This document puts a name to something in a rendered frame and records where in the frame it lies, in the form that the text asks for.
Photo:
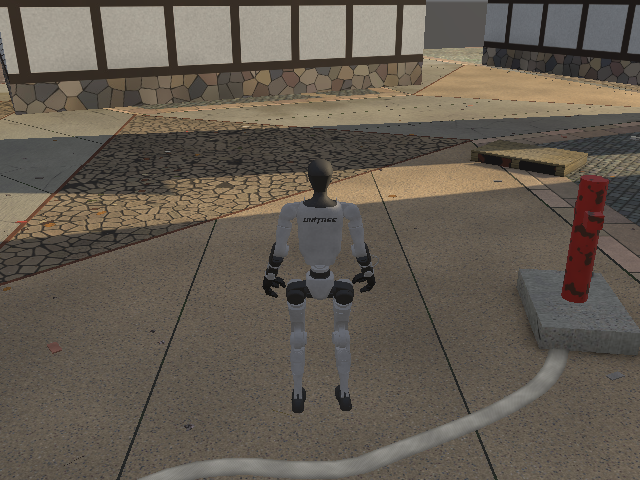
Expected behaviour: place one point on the left robot upper arm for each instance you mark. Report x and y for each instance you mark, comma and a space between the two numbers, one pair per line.
288, 212

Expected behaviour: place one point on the left robot hand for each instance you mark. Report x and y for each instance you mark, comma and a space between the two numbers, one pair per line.
274, 283

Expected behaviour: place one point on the robot left shin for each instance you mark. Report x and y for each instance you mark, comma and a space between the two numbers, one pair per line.
297, 359

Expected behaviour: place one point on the left robot forearm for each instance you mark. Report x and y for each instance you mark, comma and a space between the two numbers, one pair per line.
273, 265

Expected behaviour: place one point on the right robot upper arm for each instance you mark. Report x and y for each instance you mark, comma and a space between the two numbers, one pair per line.
352, 213

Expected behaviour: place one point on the left robot thigh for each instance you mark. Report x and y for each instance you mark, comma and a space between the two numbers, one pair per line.
296, 301

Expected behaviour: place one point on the right robot forearm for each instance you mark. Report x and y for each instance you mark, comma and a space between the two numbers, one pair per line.
366, 264

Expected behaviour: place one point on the right robot hand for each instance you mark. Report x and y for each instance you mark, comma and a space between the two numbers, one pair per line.
360, 278

